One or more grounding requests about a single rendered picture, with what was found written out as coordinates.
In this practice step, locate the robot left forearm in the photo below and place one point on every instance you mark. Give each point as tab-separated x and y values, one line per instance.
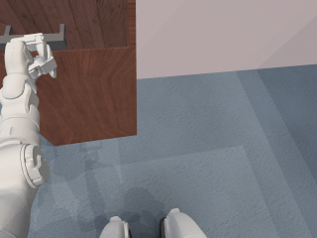
20	118

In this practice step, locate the drawer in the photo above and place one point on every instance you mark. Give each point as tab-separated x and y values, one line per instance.
89	24

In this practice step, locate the robot right thigh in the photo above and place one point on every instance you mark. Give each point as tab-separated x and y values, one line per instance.
180	225

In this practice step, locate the cabinet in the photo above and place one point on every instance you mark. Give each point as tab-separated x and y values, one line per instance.
94	94

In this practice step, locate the handle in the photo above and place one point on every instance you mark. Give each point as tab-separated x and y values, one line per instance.
56	41

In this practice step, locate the robot right shin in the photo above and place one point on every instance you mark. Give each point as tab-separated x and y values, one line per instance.
175	210

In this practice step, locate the left robot hand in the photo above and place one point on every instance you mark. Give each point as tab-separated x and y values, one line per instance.
18	59

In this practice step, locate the left robot upper arm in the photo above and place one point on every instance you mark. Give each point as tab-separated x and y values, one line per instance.
23	169

